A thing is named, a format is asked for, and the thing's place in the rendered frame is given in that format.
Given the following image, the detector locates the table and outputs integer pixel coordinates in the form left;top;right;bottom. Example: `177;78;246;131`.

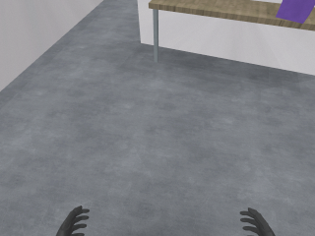
149;0;315;63

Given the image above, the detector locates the robot right hand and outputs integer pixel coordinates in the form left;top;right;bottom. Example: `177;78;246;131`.
240;207;276;236

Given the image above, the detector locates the robot left hand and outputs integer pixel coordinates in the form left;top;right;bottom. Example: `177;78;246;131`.
56;206;90;236

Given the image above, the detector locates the carton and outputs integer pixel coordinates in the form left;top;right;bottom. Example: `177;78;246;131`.
276;0;315;24

